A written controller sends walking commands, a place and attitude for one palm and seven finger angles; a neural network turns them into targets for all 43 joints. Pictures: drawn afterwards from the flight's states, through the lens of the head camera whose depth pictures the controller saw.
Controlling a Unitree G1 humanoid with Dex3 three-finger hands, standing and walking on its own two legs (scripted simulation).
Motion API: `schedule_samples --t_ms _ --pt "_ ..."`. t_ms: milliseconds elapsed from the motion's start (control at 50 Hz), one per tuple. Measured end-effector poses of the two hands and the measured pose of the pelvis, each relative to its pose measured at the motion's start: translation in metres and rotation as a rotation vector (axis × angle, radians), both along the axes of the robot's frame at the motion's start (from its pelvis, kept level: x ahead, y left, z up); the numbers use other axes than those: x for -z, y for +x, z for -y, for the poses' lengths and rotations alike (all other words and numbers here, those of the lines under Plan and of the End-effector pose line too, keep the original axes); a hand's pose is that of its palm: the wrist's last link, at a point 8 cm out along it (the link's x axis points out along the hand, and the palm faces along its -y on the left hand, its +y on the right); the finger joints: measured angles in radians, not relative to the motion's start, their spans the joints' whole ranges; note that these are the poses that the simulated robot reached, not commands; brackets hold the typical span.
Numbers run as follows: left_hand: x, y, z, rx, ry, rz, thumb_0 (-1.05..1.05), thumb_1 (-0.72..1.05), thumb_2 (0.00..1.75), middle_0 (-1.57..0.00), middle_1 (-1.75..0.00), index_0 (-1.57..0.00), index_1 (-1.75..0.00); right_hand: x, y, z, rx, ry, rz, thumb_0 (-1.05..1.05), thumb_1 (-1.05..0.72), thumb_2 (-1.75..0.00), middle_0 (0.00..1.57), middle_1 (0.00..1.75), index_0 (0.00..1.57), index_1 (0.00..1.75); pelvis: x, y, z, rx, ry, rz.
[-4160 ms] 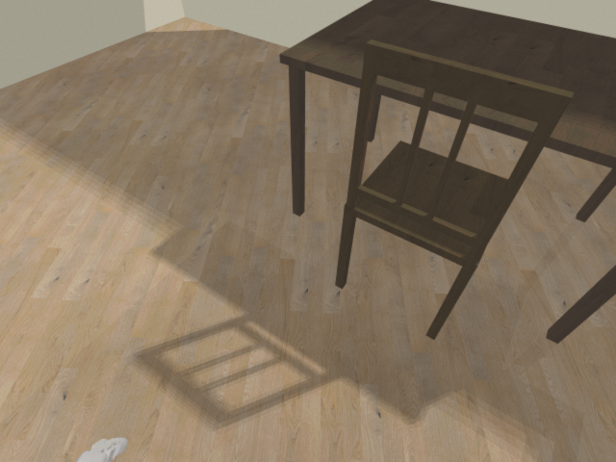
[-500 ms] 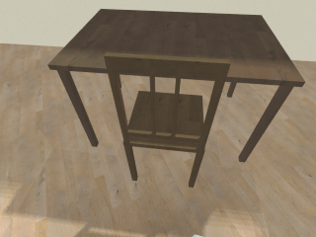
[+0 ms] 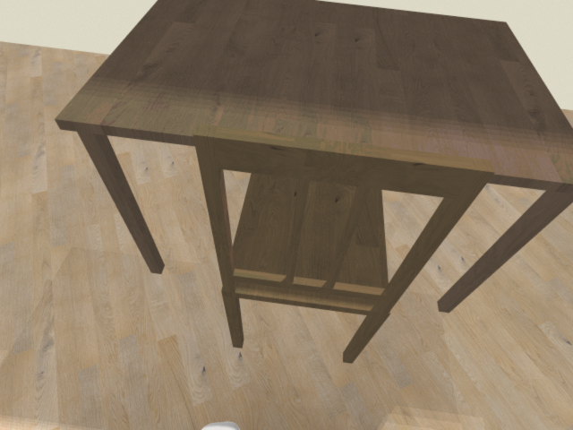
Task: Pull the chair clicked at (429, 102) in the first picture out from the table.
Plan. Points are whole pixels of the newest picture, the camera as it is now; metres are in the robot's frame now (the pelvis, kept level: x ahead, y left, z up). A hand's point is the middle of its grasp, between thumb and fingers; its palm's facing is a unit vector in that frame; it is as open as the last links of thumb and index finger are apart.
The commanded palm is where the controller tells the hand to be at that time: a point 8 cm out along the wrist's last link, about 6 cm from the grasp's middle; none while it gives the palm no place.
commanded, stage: come to a stop and stand still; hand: left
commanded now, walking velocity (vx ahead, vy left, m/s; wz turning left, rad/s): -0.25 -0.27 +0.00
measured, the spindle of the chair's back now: (295, 237) +0.45 +0.02 -0.07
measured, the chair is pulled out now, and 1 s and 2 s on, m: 0.00 0.00 0.00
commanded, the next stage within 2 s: look again from close up in 0.98 s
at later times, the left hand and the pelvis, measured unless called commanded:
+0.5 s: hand out of the picture +0.00 +0.15 -0.15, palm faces +0.00 -0.96 -0.28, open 7.4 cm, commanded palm none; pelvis -0.05 -0.04 +0.01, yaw -1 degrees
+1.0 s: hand out of the picture -0.09 +0.08 -0.16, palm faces +0.04 -0.99 -0.16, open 7.3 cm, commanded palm none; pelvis -0.07 -0.07 +0.01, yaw -1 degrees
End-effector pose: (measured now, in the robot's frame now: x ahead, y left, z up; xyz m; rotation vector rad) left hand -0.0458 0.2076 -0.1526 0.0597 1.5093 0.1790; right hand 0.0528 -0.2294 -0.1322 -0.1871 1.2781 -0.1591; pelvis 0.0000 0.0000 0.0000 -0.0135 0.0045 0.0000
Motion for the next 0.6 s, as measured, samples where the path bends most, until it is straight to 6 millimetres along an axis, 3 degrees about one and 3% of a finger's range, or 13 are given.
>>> schedule_samples --t_ms 80,160,240,320,380,440,520,600 --pt "0.003 0.028 -0.019 0.027 0.015 0.025 0.01 0.91 0.9 -0.2 -0.3 -0.2 -0.3 -0.012 0.012 -0.008 0.005 -0.037 0.021 0.0 -0.94 -0.9 0.2 0.3 0.2 0.3 -0.005 0.0 -0.005 0.011 -0.013 -0.008" --pt "0.0 0.055 -0.035 0.061 0.04 0.089 0.01 0.91 0.9 -0.2 -0.3 -0.2 -0.3 -0.019 0.009 -0.007 0.021 -0.053 0.03 0.0 -0.93 -0.9 0.21 0.3 0.21 0.3 -0.009 -0.01 -0.005 0.022 -0.024 -0.021" --pt "-0.006 0.074 -0.043 0.097 0.068 0.148 0.0 0.91 0.9 -0.2 -0.3 -0.2 -0.3 -0.019 -0.006 0.002 0.051 -0.052 0.04 0.0 -0.92 -0.9 0.21 0.3 0.21 0.3 -0.009 -0.021 0.0 0.034 -0.021 -0.021" --pt "-0.015 0.082 -0.037 0.13 0.094 0.199 0.0 0.91 0.9 -0.2 -0.3 -0.2 -0.3 -0.011 -0.031 0.015 0.082 -0.03 0.036 0.0 -0.91 -0.9 0.21 0.3 0.21 0.3 -0.007 -0.034 0.009 0.037 -0.013 -0.01" --pt "-0.023 0.078 -0.025 0.142 0.117 0.236 0.0 0.91 0.9 -0.2 -0.3 -0.2 -0.3 0.001 -0.054 0.029 0.101 0.002 0.015 0.0 -0.91 -0.9 0.21 0.3 0.21 0.3 -0.003 -0.044 0.021 0.032 0.0 -0.001" --pt "-0.028 0.061 -0.009 0.145 0.143 0.245 0.0 0.91 0.9 -0.2 -0.3 -0.2 -0.3 0.015 -0.078 0.043 0.125 0.038 -0.025 0.0 -0.91 -0.9 0.21 0.3 0.2 0.3 0.001 -0.052 0.035 0.028 0.021 0.009" --pt "-0.039 0.033 0.015 0.123 0.135 0.199 0.0 0.91 0.9 -0.2 -0.3 -0.2 -0.3 0.014 -0.106 0.052 0.135 0.069 -0.094 0.0 -0.91 -0.9 0.2 0.3 0.2 0.3 -0.009 -0.054 0.045 0.028 0.036 0.007" --pt "-0.036 0.017 0.035 0.114 0.109 0.161 0.01 0.91 0.9 -0.2 -0.3 -0.2 -0.3 0.013 -0.128 0.055 0.14 0.079 -0.139 0.0 -0.91 -0.9 0.2 0.3 0.2 0.3 -0.012 -0.056 0.054 0.021 0.032 0.0"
